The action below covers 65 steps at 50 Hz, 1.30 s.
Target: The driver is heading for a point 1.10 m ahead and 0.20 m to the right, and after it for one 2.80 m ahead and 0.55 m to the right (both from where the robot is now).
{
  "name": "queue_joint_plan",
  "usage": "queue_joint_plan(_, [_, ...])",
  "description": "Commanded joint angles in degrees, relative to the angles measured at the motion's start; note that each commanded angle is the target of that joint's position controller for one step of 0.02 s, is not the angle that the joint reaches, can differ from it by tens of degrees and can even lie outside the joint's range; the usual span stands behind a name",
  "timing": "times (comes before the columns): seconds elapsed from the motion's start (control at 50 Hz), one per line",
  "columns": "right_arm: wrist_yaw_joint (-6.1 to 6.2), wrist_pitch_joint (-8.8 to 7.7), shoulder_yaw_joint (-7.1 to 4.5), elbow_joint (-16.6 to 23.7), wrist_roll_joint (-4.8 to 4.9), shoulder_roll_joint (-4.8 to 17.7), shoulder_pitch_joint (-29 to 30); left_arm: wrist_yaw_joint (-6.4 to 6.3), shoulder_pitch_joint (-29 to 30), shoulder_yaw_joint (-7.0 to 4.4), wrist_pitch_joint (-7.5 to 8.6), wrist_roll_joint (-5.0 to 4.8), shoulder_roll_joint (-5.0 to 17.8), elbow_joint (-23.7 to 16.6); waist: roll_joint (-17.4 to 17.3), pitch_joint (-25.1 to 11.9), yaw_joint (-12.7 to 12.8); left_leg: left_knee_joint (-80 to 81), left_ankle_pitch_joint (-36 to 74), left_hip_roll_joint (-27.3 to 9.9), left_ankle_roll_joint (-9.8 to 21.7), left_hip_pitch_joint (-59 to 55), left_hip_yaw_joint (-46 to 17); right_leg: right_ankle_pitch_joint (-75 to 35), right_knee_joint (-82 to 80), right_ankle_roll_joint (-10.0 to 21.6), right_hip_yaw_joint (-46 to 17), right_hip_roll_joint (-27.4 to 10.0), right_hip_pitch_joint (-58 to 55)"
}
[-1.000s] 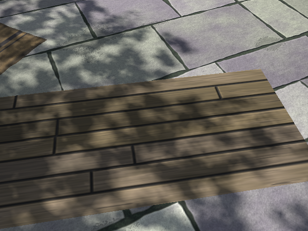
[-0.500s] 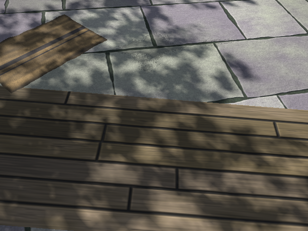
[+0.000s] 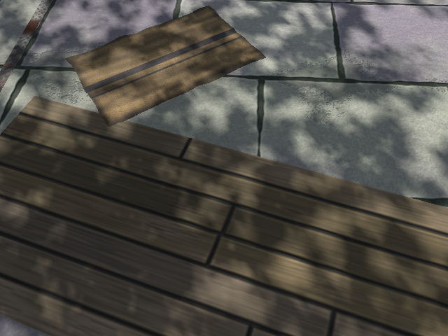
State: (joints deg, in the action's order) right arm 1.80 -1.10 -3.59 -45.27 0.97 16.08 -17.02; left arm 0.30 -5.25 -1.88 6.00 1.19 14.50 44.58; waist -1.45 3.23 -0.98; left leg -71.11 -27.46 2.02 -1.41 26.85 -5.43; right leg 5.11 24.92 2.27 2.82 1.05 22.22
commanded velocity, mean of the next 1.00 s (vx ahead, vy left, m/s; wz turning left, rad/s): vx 0.22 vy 0.00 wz -0.25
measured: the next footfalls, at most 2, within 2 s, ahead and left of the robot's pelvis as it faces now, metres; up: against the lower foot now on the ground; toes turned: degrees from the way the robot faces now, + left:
left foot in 0.24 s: +0.14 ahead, +0.13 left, +0.00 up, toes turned -3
right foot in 0.70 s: +0.32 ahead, -0.19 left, +0.00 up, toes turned -20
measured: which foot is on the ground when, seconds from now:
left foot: up 0.00-0.22, down 0.24-0.70, up 0.72-1.00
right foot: down 0.00-0.26, up 0.28-0.68, down 0.70-1.00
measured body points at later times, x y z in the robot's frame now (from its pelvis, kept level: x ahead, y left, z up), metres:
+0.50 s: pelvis +0.13 +0.01 +0.01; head +0.15 +0.02 +0.46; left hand +0.31 +0.25 -0.11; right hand +0.13 -0.27 -0.10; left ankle +0.10 +0.13 -0.73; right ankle +0.19 -0.17 -0.66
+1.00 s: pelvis +0.25 -0.09 +0.00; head +0.28 -0.12 +0.45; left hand +0.49 +0.08 -0.10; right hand +0.27 -0.39 -0.12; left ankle +0.34 +0.06 -0.69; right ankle +0.28 -0.18 -0.73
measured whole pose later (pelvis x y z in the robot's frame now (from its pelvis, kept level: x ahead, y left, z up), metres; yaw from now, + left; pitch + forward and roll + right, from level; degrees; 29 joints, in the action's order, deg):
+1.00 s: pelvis +0.25 -0.09 +0.00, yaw -20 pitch +2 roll -1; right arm 2.7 -0.4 -2.8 -44.0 0.3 15.2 -12.3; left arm 0.6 -7.0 -1.9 2.5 1.9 11.9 44.1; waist -2.7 0.9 -0.7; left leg -51.4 -18.2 -5.9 -2.9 30.7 -3.0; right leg 7.3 24.1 5.2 2.8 4.8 19.2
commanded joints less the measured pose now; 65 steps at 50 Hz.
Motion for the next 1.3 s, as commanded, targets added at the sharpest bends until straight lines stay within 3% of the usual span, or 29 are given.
queue_joint_plan(0.02, [0.36,0.65,-0.26,2.81,-0.04,0.28,-7.12,0.39,-1.13,-1.08,0.55,0.75,5.39,-0.82,6.46,-7.63,-1.68,6.47,3.09,-4.10,-0.70,0.37,0.67,-29.85,-9.57,12.77,-9.71,-14.35,-6.55])
queue_joint_plan(0.08, [0.30,0.38,0.99,3.85,-1.41,-1.63,-4.36,0.55,-0.30,-1.03,0.43,0.03,6.03,0.82,6.53,-10.88,-1.98,22.58,10.18,-5.04,-0.53,-7.66,1.71,-34.57,-9.48,13.18,-6.80,-13.28,-4.56])
queue_joint_plan(0.12, [0.07,0.54,0.78,4.19,-1.31,0.17,-1.74,0.67,-1.04,-1.41,-0.43,-0.91,7.65,1.58,7.49,-11.75,-1.00,29.05,15.16,-3.88,-0.77,-10.66,2.69,-28.00,-9.08,12.55,-7.34,-12.72,-5.52])
queue_joint_plan(0.18, [-0.33,0.51,-0.11,5.56,-0.97,3.22,2.13,0.52,-3.19,-2.59,-2.38,-2.90,11.50,1.97,7.66,-8.49,0.19,36.16,14.61,-1.88,1.06,-13.22,5.60,10.95,-11.17,11.09,-13.51,-13.04,-2.28])
queue_joint_plan(0.22, [-0.36,-0.39,-0.71,5.98,-0.85,3.95,1.90,-0.01,-3.71,-1.89,-3.08,-3.09,9.35,2.09,7.90,-4.93,-1.29,42.00,11.73,-1.93,3.39,-17.39,5.27,25.54,-10.39,8.53,-17.45,-11.52,2.58])
queue_joint_plan(0.24, [0.05,-1.06,-1.12,5.96,-0.91,5.17,-0.80,-0.10,-3.59,-0.99,-2.96,-2.76,6.45,1.78,5.79,-5.09,-2.88,46.65,8.87,-6.36,5.34,-21.94,0.63,27.56,-6.11,6.02,-17.17,-9.07,5.97])
queue_joint_plan(0.26, [0.65,-1.50,-1.95,5.36,-1.80,8.47,-5.46,-0.02,-1.78,0.11,-2.44,-2.56,1.93,0.30,-2.24,-6.22,-4.58,52.41,0.61,-15.81,8.97,-29.14,-9.71,27.35,6.65,2.38,-10.94,-2.90,14.99])
queue_joint_plan(0.28, [0.24,-1.68,-3.64,3.81,-2.12,13.45,-8.40,-0.26,0.03,-0.13,-1.54,-3.14,2.27,-2.24,-15.39,-3.54,-4.93,61.23,-9.89,-24.72,14.70,-27.94,-25.10,27.39,20.22,1.40,-3.04,2.25,24.59])
queue_joint_plan(0.3, [0.16,-3.01,-2.83,4.17,-2.33,9.88,-6.96,-0.41,-0.45,-1.72,-1.18,-3.25,7.20,-1.93,-11.52,-2.06,-4.29,61.73,-10.15,-25.32,16.12,-26.37,-26.85,25.11,29.25,1.83,-9.37,-1.40,25.84])
queue_joint_plan(0.32, [0.15,-4.01,-1.82,4.95,-1.54,6.10,-3.16,-0.15,-3.64,-2.45,-1.37,-3.61,8.22,-0.57,-9.84,-1.69,-1.57,61.38,-6.53,-22.99,14.08,-26.77,-22.14,20.30,32.24,2.01,-11.01,-2.11,26.93])
queue_joint_plan(0.36, [-0.02,-4.86,-1.37,5.58,-0.22,4.17,1.07,-0.11,-5.85,-2.90,-2.05,-2.65,7.33,1.06,-6.89,-1.69,0.13,62.37,3.82,-20.18,11.05,-27.50,-13.28,12.81,34.47,0.51,-10.86,-3.65,27.22])
queue_joint_plan(0.44, [-0.06,-5.38,-1.89,3.87,-1.71,4.32,-1.00,0.75,-3.94,-2.42,-2.92,-2.61,3.74,-0.08,-3.48,-2.21,-0.63,63.52,19.73,-17.54,10.55,-26.03,-0.34,2.57,34.40,-2.64,-8.33,-4.85,25.17])
queue_joint_plan(0.56, [0.44,-4.27,-2.98,2.02,-1.17,7.49,-0.95,2.43,3.85,-1.48,-3.54,-1.78,1.63,-5.20,-4.19,1.05,-2.37,60.70,30.61,-16.63,9.48,-21.36,11.50,-3.46,18.48,-3.28,-2.74,-5.41,17.13])
queue_joint_plan(0.64, [0.64,-3.06,-3.82,1.79,0.58,10.04,0.19,3.58,3.33,-2.59,-4.19,-1.94,4.33,-7.60,-6.27,-1.60,-0.88,51.74,42.74,-18.58,7.41,-22.62,13.62,2.99,13.60,-0.54,0.70,-3.23,9.16])
queue_joint_plan(0.68, [0.87,-2.45,-3.89,2.22,1.35,10.21,1.55,3.47,-5.90,-4.54,-4.15,-1.67,7.60,-5.63,-4.29,-7.08,4.17,37.33,52.00,-16.09,4.68,-22.23,15.81,0.23,6.21,2.45,3.27,1.49,-3.37])
queue_joint_plan(0.7, [0.67,-2.66,-3.26,2.09,0.63,8.60,-1.14,2.36,-12.29,-6.24,-4.29,-1.47,11.58,-4.08,0.14,-11.21,6.64,24.09,44.90,-12.72,1.33,-15.31,17.22,-10.53,3.09,4.75,0.32,1.62,-15.92])
queue_joint_plan(0.72, [0.09,-3.13,-0.79,4.48,-3.61,1.08,-4.72,0.73,-14.11,-7.35,-4.60,-1.29,18.66,-4.40,17.48,-16.16,2.49,2.82,-7.23,-6.69,-2.56,4.70,16.47,-39.08,8.13,11.17,-20.30,-14.34,-32.54])
queue_joint_plan(0.74, [-0.41,-4.04,-0.27,5.27,-2.24,2.89,-9.06,1.20,-13.29,-6.87,-4.08,-0.76,19.59,-7.77,17.69,-30.25,2.68,-11.61,-16.30,-0.59,-3.78,12.45,3.40,-30.00,1.33,23.60,-43.53,-25.05,-40.08])
queue_joint_plan(0.76, [-0.47,-4.23,-1.41,5.73,0.01,7.55,-2.02,1.60,-12.77,-6.01,-3.98,-0.82,15.47,-8.36,8.19,-27.26,6.09,-12.95,-9.14,-2.68,-2.57,15.13,-0.59,-22.67,-2.38,20.80,-37.87,-21.41,-36.25])
queue_joint_plan(0.78, [-0.09,-3.88,-1.16,6.30,0.51,7.49,0.70,1.37,-8.91,-4.86,-3.78,-1.59,11.65,-8.04,6.21,-20.28,4.51,-9.82,-3.32,-5.09,-1.35,17.41,1.02,-17.93,-2.36,17.42,-29.86,-19.25,-30.00])
queue_joint_plan(0.8, [0.80,-3.04,-1.09,4.67,-0.41,6.95,0.63,1.06,-5.39,-3.68,-3.80,-2.06,8.25,-8.33,2.40,-16.34,2.75,-5.84,0.72,-7.85,-1.42,14.89,1.13,-17.05,-2.55,14.62,-24.80,-16.80,-22.43])
queue_joint_plan(0.84, [1.37,-1.09,-1.54,4.00,-1.09,7.21,-1.16,1.05,-1.99,-2.58,-3.60,-0.82,5.88,-7.99,4.61,-13.67,-0.44,-0.90,4.06,-9.21,-1.16,5.02,1.16,-20.22,-4.84,13.54,-18.90,-14.39,-9.68])
queue_joint_plan(0.88, [1.35,-0.22,-1.02,2.85,-0.89,4.63,-3.73,1.12,-1.05,-1.97,-2.50,0.47,4.60,-6.41,5.17,-13.33,-2.04,5.33,6.37,-8.94,-1.22,-0.72,1.44,-24.47,-6.19,13.53,-13.49,-12.99,-4.97])
queue_joint_plan(0.94, [1.23,0.23,-0.12,2.64,-1.03,2.50,-1.54,0.33,-0.13,-1.87,-2.15,0.84,4.68,-4.29,6.02,-12.12,-1.48,17.33,9.90,-9.06,-1.52,-4.30,1.41,-22.05,-7.77,12.57,-9.27,-12.53,-4.06])
queue_joint_plan(1.08, [0.85,1.85,-0.99,5.84,-0.19,5.48,6.04,-1.85,-1.89,-3.21,-4.90,-0.34,8.80,-2.65,5.83,-5.56,2.57,21.79,5.12,-8.08,-1.35,2.73,2.49,4.37,-12.24,13.66,-14.09,-17.64,-10.88])
queue_joint_plan(1.2, [-0.41,1.50,-0.89,6.15,0.11,3.54,4.89,-2.75,-0.85,-3.67,-6.77,-0.94,9.30,-3.00,6.46,-8.45,1.57,29.24,3.49,-5.33,-0.32,-1.72,6.75,-13.23,-6.71,12.42,-9.17,-18.33,-17.50])
queue_joint_plan(1.26, [-1.65,1.57,-1.38,5.00,-0.04,4.35,0.63,-2.84,-1.14,-4.08,-7.89,-2.56,9.54,-2.51,7.26,-9.86,-1.31,46.34,17.50,-2.65,3.29,-11.84,8.70,-13.24,0.44,7.12,-3.65,-15.27,-15.93])
queue_joint_plan(1.28, [-1.41,1.71,-2.46,5.49,-0.54,8.32,0.29,-2.61,-2.07,-3.84,-7.73,-2.31,7.83,-2.51,1.45,-9.08,-0.64,50.51,27.42,-7.51,6.39,-17.94,0.56,-4.42,8.48,2.12,0.58,-11.48,-8.51])
queue_joint_plan(1.3, [-0.46,2.08,-4.03,6.84,-0.76,15.06,0.19,-1.94,-0.72,-2.86,-6.94,0.41,4.12,-5.04,-15.26,-8.71,1.71,49.01,51.20,-20.73,13.94,-26.65,-17.50,20.31,22.51,-3.64,6.06,-2.81,8.72])
Keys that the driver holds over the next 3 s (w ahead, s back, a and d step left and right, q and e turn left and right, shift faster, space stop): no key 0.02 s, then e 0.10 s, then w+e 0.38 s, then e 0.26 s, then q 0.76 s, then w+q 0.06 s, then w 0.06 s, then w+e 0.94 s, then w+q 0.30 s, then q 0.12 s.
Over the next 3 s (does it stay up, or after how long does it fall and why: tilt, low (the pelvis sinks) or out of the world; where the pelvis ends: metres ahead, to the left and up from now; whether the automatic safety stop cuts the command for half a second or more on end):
stays up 0.87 -0.24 0.01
